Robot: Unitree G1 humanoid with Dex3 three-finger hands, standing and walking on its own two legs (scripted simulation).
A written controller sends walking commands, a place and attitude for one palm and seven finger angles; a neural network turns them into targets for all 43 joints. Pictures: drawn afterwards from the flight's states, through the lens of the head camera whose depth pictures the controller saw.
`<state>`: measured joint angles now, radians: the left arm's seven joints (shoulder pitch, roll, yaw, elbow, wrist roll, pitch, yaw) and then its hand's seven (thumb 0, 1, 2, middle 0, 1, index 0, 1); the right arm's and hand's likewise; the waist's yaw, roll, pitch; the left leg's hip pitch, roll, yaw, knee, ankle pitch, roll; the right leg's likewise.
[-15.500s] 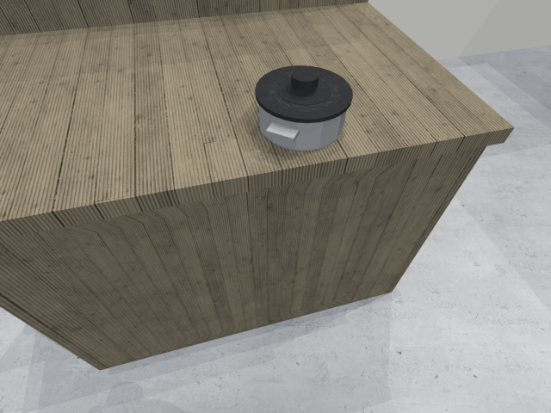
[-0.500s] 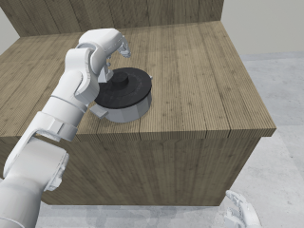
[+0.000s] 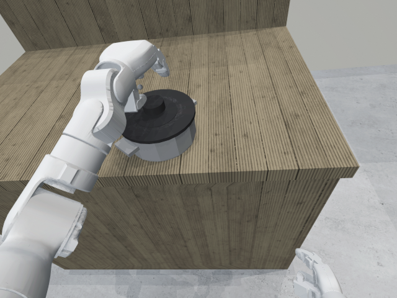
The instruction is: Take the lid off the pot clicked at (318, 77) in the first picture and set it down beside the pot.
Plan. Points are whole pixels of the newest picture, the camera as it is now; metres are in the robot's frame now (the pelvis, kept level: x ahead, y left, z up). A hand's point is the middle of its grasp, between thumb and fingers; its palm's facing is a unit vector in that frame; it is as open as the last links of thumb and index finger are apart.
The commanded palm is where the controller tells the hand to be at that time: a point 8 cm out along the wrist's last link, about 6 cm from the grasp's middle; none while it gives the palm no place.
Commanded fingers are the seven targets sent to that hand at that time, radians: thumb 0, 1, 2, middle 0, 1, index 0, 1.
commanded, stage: move the open hand above the knob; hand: left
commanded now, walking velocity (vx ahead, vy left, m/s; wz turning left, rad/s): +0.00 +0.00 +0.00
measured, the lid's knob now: (153, 105) +0.48 +0.12 +0.15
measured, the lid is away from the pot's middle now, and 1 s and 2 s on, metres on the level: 0.00 0.00 0.00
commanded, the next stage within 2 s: lower the open fingers around the knob in 0.12 s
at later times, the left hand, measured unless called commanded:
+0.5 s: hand (140, 95) +0.44 +0.12 +0.21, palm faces -0.16 -0.06 -0.98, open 9.7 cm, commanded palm +0.41 +0.14 +0.27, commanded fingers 0.00 -0.35 1.69 -0.89 -0.08 -0.89 -0.08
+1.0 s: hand (147, 108) +0.45 +0.12 +0.17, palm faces -0.24 -0.08 -0.97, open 9.7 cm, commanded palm +0.42 +0.14 +0.23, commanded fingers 0.00 -0.35 1.69 -0.89 -0.08 -0.89 -0.08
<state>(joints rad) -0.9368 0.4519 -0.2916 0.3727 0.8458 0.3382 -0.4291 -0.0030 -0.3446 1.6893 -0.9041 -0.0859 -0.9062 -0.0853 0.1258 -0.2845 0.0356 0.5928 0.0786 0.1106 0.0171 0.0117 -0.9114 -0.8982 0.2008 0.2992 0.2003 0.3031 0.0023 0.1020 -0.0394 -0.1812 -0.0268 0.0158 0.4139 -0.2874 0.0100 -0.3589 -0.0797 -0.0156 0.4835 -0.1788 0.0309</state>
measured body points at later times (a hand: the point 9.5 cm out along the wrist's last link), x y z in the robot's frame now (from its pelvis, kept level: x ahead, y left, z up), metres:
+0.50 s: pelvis +0.00 +0.00 +0.00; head +0.02 -0.05 +0.45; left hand +0.44 +0.12 +0.27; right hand +0.18 -0.23 -0.11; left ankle -0.05 +0.12 -0.74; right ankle +0.04 -0.14 -0.74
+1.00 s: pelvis +0.01 +0.01 +0.00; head +0.03 -0.04 +0.45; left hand +0.45 +0.12 +0.23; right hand +0.17 -0.23 -0.12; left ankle -0.05 +0.12 -0.74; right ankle +0.04 -0.14 -0.74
